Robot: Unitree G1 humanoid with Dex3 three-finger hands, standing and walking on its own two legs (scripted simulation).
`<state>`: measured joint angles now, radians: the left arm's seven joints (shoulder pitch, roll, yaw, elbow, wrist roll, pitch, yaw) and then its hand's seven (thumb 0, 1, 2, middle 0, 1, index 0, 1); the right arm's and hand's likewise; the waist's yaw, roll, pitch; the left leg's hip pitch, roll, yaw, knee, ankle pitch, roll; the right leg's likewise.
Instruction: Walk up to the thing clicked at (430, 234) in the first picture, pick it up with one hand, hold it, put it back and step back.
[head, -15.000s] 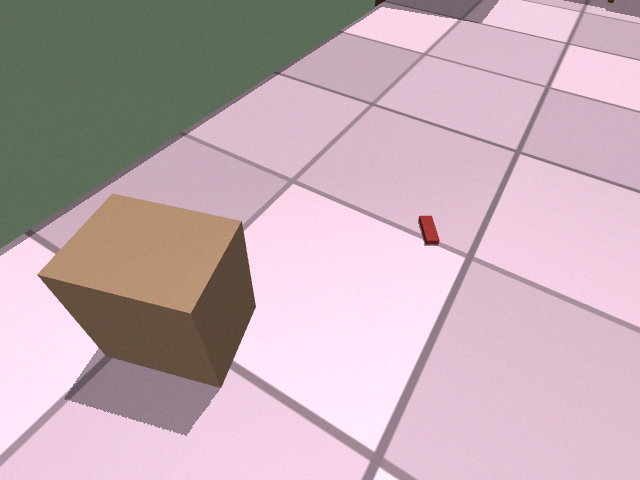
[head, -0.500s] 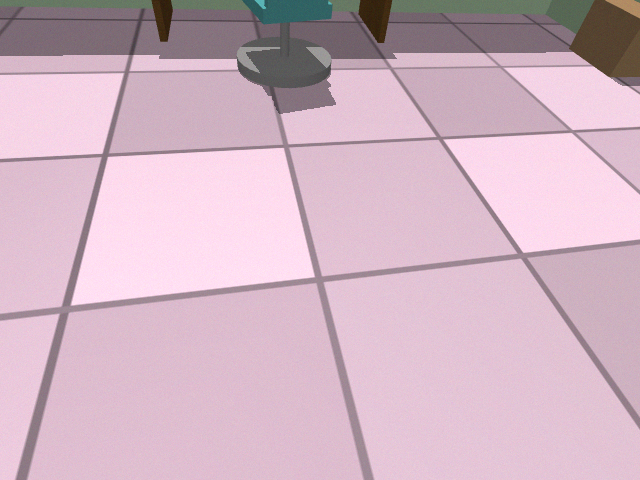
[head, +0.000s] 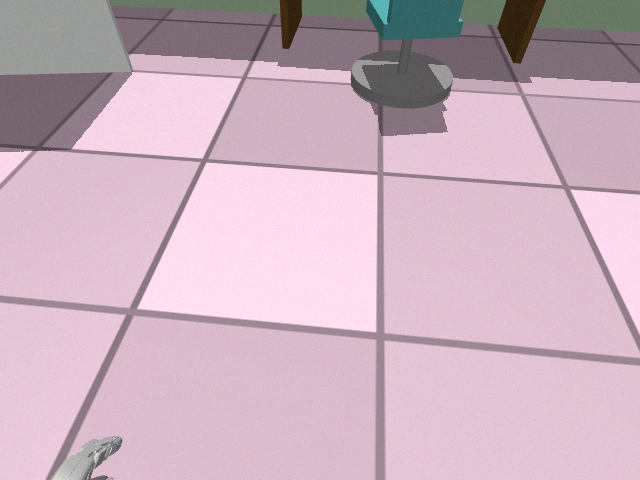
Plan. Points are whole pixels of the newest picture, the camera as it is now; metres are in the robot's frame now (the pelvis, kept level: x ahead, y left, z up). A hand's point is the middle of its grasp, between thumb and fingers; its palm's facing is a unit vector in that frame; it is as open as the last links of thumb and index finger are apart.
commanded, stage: walk up
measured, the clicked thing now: out of the picture -0.98 +1.00 -0.76
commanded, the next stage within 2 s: none
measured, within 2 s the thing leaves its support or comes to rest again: neither
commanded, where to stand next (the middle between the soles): +0.12 +0.01 m, yaw +128 degrees
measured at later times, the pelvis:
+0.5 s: pelvis +0.12 -0.06 -0.02, yaw +23 degrees
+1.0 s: pelvis +0.08 -0.12 -0.02, yaw +52 degrees
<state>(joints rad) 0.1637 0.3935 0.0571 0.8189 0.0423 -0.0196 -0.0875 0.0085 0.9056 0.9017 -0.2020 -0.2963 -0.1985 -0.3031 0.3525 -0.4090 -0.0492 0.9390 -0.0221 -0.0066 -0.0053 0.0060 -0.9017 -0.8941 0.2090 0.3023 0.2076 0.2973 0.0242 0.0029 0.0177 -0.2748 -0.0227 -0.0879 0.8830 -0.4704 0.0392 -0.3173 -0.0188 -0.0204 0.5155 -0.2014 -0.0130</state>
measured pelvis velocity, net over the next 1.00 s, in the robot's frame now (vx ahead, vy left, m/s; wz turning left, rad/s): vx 0.08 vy -0.12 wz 0.91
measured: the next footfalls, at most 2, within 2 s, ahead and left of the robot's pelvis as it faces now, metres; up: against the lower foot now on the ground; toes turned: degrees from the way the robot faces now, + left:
left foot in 0.30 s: +0.24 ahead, +0.09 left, +0.00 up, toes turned +15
right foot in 0.56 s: +0.24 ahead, -0.17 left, +0.00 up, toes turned +29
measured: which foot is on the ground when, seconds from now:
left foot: up 0.00-0.28, down 0.30-0.60, up 0.62-0.96, down 0.98-1.00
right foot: down 0.00-0.32, up 0.34-0.54, down 0.56-1.00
